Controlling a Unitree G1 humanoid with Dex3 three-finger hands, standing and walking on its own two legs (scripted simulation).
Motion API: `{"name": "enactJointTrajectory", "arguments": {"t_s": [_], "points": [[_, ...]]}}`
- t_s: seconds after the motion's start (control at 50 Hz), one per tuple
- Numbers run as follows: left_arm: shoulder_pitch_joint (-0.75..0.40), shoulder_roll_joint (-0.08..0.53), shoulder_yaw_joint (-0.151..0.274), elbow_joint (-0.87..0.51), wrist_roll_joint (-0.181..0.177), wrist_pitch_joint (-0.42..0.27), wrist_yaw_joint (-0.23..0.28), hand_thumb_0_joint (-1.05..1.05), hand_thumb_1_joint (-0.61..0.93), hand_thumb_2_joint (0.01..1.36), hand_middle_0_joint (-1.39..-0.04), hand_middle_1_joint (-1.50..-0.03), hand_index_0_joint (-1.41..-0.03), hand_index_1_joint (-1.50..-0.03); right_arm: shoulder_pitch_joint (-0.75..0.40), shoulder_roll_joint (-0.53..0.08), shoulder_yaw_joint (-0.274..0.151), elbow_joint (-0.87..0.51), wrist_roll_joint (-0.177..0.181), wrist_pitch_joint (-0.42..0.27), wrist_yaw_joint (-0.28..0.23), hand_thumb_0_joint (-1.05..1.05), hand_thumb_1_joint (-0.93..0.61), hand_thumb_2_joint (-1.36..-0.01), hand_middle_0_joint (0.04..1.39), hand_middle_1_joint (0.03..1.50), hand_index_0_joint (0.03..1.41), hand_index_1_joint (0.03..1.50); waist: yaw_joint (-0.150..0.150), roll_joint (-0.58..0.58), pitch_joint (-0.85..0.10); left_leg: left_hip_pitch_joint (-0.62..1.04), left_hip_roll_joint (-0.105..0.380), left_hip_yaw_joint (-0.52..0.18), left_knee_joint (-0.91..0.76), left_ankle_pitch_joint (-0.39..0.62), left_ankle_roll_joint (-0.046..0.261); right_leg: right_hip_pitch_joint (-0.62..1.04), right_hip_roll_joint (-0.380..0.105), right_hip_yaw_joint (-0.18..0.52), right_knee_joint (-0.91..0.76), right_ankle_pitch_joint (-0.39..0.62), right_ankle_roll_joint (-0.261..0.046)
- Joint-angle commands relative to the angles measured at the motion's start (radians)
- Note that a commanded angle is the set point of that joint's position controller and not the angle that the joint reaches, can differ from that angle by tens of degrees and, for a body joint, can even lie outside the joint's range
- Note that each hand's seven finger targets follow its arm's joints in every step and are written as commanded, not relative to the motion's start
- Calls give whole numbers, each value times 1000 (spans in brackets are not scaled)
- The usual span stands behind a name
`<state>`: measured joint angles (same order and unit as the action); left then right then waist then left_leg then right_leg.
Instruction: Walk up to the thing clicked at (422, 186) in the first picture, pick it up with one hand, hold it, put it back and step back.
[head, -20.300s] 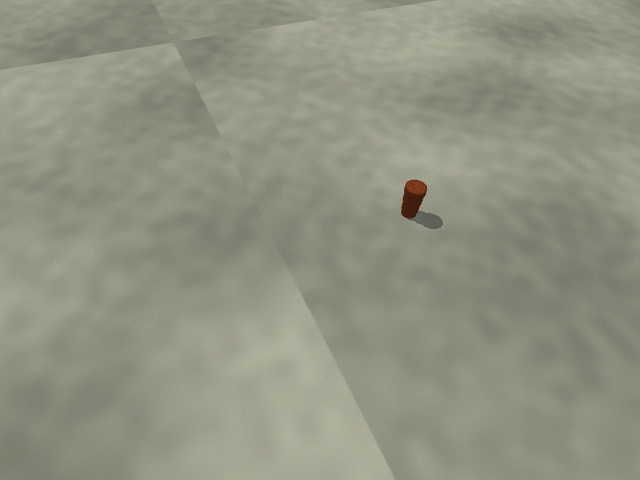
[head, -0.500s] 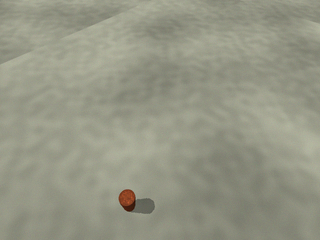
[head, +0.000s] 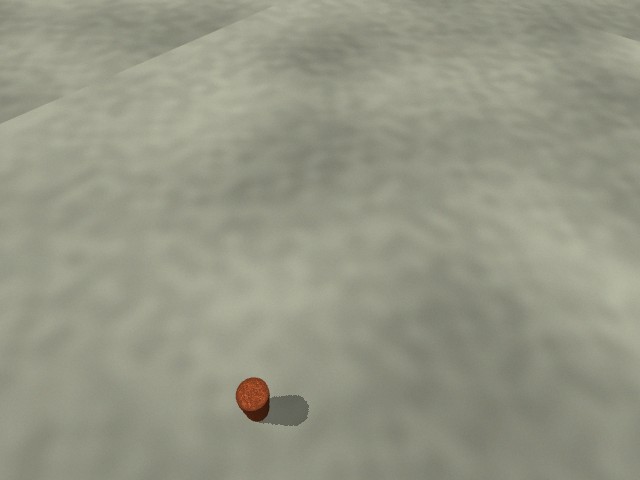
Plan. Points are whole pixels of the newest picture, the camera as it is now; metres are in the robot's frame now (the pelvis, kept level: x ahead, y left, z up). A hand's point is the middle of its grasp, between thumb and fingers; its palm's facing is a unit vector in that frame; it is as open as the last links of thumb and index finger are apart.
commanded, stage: stand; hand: left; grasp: from the side
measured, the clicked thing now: (255, 402) +0.40 +0.18 -0.70
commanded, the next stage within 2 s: go down in 0.60 s
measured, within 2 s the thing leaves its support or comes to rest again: neither
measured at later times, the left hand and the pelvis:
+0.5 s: hand out of the picture +0.08 +0.25 -0.16, palm faces -0.03 -0.94 -0.34, open 7.4 cm; pelvis +0.01 +0.00 +0.00, yaw +0 degrees
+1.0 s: hand (141, 453) +0.17 +0.26 -0.17, palm faces +0.03 -0.94 -0.33, open 12.2 cm; pelvis -0.01 +0.00 -0.02, yaw -1 degrees
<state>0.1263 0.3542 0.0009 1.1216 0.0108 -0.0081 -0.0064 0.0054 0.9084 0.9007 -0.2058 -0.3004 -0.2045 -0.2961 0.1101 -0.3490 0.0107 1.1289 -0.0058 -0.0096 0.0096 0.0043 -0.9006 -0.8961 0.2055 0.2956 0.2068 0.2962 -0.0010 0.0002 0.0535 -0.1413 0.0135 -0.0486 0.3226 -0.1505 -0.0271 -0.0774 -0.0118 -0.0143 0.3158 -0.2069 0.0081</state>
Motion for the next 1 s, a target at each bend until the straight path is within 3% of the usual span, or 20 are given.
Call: {"name": "enactJointTrajectory", "arguments": {"t_s": [0.0, 0.04, 0.26, 0.38, 0.44, 0.5, 0.66, 0.68, 0.7, 0.72, 0.74, 0.76, 0.8, 0.82, 0.84, 0.86, 0.9, 0.92, 0.98], "points": [[-35, 213, 36, -63, -1, -21, 15, 0, 900, 900, -200, -300, -200, -301, -34, -216, -46, -53, -2, -17, -18, 0, -900, -900, 200, 300, 200, 300, -1, 6, -68, 26, 107, -71, -36, 135, 38, -21, -117, 87, -53, 107, -30], [-25, 217, 36, -61, -1, -21, 14, 0, 900, 900, -200, -300, -200, -301, -35, -214, -46, -54, -2, -17, -17, 0, -900, -900, 200, 300, 200, 300, 1, -5, -57, 21, 103, -71, -39, 108, 36, -30, -115, 90, -61, 83, -29], [-26, 216, 37, -64, -5, -23, 16, 0, 900, 900, -200, -300, -200, -301, -25, -212, -45, -56, 0, -20, -18, 0, -900, -900, 200, 300, 200, 300, 2, 5, -89, 47, 108, -66, -23, 207, 37, 5, -121, 84, -39, 184, -29], [-23, 214, 38, -62, -3, -20, 15, 0, 900, 900, -200, -300, -200, -301, -32, -212, -43, -57, -1, -19, -19, 0, -900, -900, 200, 300, 200, 300, 3, 12, -58, 31, 107, -69, -37, 146, 37, -16, -115, 84, -54, 119, -26], [-23, 215, 39, -63, 0, -20, 16, 0, 900, 900, -200, -300, -200, -301, -35, -211, -45, -61, -1, -19, -21, 0, -900, -900, 200, 300, 200, 300, 5, 2, -83, 54, 111, -69, -26, 187, 41, -6, -118, 82, -45, 157, -29], [-26, 214, 39, -63, -4, -21, 14, 0, 900, 900, -200, -300, -200, -301, -29, -213, -44, -57, -1, -18, -20, 0, -900, -900, 200, 300, 200, 300, 3, 0, -57, 41, 107, -69, -36, 156, 36, -23, -115, 87, -54, 127, -30], [-25, 216, 38, -65, -2, -20, 16, 0, 900, 900, -200, -300, -200, -301, -28, -213, -45, -58, -1, -19, -20, 0, -900, -900, 200, 300, 200, 300, 2, 2, -80, 50, 111, -63, -26, 181, 38, -3, -120, 89, -45, 158, -31], [-24, 210, 36, -64, -3, -20, 17, 0, 820, 820, -120, -220, -120, -221, -29, -213, -45, -59, 0, -18, -20, 0, -889, -910, 207, 301, 204, 301, 2, 0, -65, 36, 108, -67, -31, 174, 38, -9, -117, 84, -51, 149, -29], [-375, 39, 37, -415, -54, -116, 31, 0, 740, 740, -40, -140, -40, -141, -25, -49, -8, -341, 68, -69, -39, 0, -939, -914, 199, 301, 200, 301, -113, 44, -24, -68, -31, 86, 39, -32, 33, -245, 1, 15, 11, 69, -15], [-459, 98, 61, -354, -48, -106, 35, 0, 660, 660, 0, -60, 0, -61, 29, -78, -13, -283, 68, -72, -48, 0, -936, -916, 199, 301, 200, 301, -84, 15, -56, -64, -32, 80, 50, -54, 34, -203, 3, 0, 20, 38, -14], [-305, 201, 136, -185, -29, -66, 44, 0, 580, 580, 0, -43, 0, -46, 55, -110, -25, -267, 63, -62, -53, 0, -945, -919, 199, 301, 200, 301, -63, -16, -33, -102, -35, 78, 65, -78, 38, -212, 9, -10, 27, -6, -19], [-226, 195, 151, -116, -23, -50, 28, 0, 500, 500, 0, -71, 0, -72, 62, -111, -38, -294, 63, -51, -52, 0, -928, -914, 199, 301, 200, 301, -39, -34, -36, -132, -25, 78, 98, -63, 38, -227, 14, -17, 62, -9, -20], [-312, 243, 177, -165, 6, -54, 9, 0, 345, 340, 0, -102, 0, -99, 93, -109, -65, -328, 53, -55, -66, 0, -909, -909, 199, 301, 200, 301, -34, -42, -166, -129, -24, 71, 156, 5, 42, -228, 11, -7, 124, 66, -16], [-295, 254, 192, -163, 25, -49, -3, 0, 265, 281, 0, -94, 0, -94, 92, -109, -72, -359, 45, -63, -65, 0, -889, -902, 200, 301, 200, 301, -32, -37, -213, -146, -25, 66, 191, 32, 42, -227, 11, -9, 162, 99, -16], [-210, 238, 204, -94, 47, -32, -14, 0, 255, 270, 0, -85, 0, -86, 118, -109, -80, -365, 36, -63, -61, 0, -896, -903, 200, 301, 200, 301, -26, -32, -235, -179, -30, 63, 231, 42, 40, -253, 12, -8, 203, 107, -18], [-138, 246, 237, -70, 68, -20, -22, 0, 204, 248, 0, -85, 0, -84, 132, -102, -92, -377, 26, -64, -52, 0, -879, -899, 200, 301, 200, 301, 7, -14, -249, -221, -32, 60, 258, 60, 37, -261, 15, -8, 233, 108, -24], [-77, 228, 260, -149, 74, 2, -24, 0, 135, 236, -7, -93, -6, -93, 132, -90, -100, -437, 27, -62, -47, 0, -843, -889, 200, 301, 200, 301, 40, 64, -334, -199, -40, 66, 266, 93, 25, -238, 17, -3, 254, 118, -33], [-99, 206, 247, -212, 69, 20, -20, 0, 67, 209, -15, -83, -7, -89, 121, -84, -97, -468, 28, -62, -47, 0, -829, -885, 200, 301, 200, 301, 28, 76, -344, -188, -40, 65, 263, 85, 24, -244, 19, -2, 253, 108, -31], [-78, 179, 243, -240, 63, 96, -14, 0, -97, 157, -24, -63, -15, -72, 86, -77, -87, -521, 37, -68, -45, 0, -840, -887, 200, 301, 200, 301, 11, 58, -255, -272, -28, 55, 290, 25, 24, -326, 26, -12, 273, 37, -32]]}}
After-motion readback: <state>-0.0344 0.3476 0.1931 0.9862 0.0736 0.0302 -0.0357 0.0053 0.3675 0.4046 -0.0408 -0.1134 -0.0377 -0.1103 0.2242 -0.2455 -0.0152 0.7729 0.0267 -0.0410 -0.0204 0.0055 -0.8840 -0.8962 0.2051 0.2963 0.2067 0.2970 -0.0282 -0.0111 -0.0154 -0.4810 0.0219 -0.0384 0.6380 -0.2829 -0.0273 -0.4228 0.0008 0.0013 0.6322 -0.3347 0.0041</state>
